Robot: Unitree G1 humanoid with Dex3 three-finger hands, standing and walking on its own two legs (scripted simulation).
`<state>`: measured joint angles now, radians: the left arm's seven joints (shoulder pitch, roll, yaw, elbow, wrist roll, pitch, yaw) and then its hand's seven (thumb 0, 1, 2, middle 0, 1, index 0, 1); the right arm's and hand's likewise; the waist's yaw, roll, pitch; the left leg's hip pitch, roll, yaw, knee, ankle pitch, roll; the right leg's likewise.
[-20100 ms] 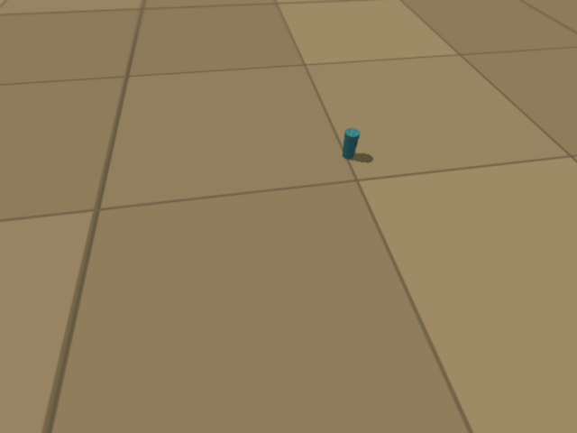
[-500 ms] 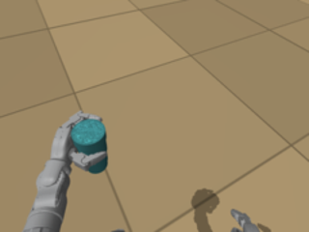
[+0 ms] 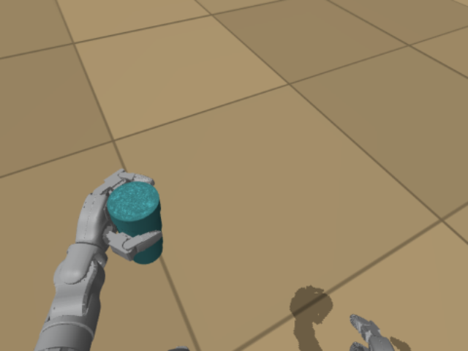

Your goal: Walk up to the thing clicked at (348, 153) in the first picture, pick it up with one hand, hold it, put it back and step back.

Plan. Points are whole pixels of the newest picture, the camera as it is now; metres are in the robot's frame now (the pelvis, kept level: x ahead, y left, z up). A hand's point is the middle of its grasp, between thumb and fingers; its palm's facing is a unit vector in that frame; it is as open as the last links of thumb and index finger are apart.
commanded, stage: hold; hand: left
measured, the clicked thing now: (140, 227) +0.32 +0.16 +0.02
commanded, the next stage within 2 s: crouch in 0.02 s
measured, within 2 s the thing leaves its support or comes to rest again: neither
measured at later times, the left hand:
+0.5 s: hand (144, 232) +0.32 +0.17 -0.01, palm faces -0.02 -1.00 +0.02, open 10.6 cm
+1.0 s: hand (160, 275) +0.33 +0.18 -0.26, palm faces +0.02 -1.00 -0.02, open 10.6 cm
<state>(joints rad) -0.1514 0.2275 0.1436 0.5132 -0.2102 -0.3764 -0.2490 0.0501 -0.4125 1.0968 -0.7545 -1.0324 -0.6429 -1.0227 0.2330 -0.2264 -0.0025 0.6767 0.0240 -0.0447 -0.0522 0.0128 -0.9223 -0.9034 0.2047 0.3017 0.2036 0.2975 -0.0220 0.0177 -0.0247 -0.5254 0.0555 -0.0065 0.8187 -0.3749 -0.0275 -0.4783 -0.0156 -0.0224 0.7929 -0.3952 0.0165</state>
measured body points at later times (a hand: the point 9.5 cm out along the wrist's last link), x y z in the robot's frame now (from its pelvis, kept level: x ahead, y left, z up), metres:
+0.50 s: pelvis -0.01 +0.00 -0.02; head +0.06 +0.01 +0.42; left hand +0.32 +0.22 -0.01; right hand +0.12 -0.25 -0.13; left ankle +0.03 +0.13 -0.70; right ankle +0.01 -0.13 -0.70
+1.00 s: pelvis -0.06 +0.00 -0.24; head +0.11 +0.02 +0.18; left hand +0.33 +0.23 -0.26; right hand +0.08 -0.26 -0.36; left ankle +0.02 +0.13 -0.70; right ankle +0.01 -0.13 -0.70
